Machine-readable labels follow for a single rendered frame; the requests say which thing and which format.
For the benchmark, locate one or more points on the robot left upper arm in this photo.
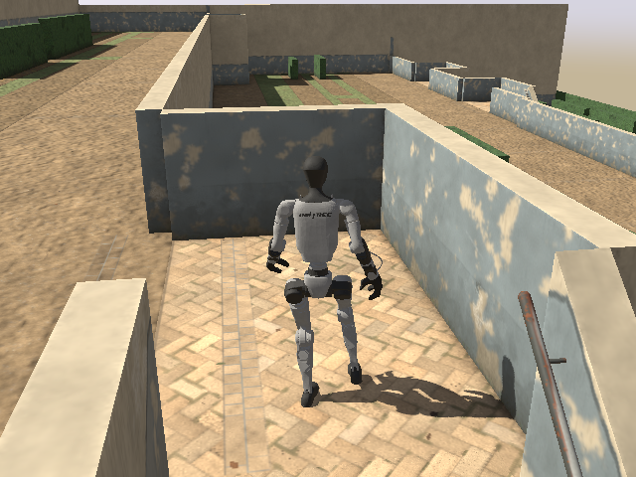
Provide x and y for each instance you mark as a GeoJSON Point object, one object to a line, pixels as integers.
{"type": "Point", "coordinates": [284, 210]}

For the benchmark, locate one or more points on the robot shin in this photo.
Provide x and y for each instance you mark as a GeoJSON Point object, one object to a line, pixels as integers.
{"type": "Point", "coordinates": [350, 340]}
{"type": "Point", "coordinates": [305, 363]}

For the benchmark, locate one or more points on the left robot hand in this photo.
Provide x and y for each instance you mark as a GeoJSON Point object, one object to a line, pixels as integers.
{"type": "Point", "coordinates": [271, 266]}

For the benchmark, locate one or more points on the left robot forearm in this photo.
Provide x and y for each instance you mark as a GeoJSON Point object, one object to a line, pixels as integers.
{"type": "Point", "coordinates": [273, 256]}

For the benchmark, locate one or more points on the right robot hand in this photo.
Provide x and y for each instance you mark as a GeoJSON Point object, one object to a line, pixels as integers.
{"type": "Point", "coordinates": [376, 284]}

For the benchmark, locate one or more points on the right robot shin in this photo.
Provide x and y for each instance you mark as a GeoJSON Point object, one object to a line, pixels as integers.
{"type": "Point", "coordinates": [350, 340]}

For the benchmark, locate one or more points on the robot right upper arm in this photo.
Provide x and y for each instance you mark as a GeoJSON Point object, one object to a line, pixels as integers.
{"type": "Point", "coordinates": [348, 209]}

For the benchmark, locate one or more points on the right robot forearm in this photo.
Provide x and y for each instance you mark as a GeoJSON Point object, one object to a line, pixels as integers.
{"type": "Point", "coordinates": [367, 263]}

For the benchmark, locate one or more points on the left robot shin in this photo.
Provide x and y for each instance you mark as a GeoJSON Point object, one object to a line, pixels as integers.
{"type": "Point", "coordinates": [305, 363]}

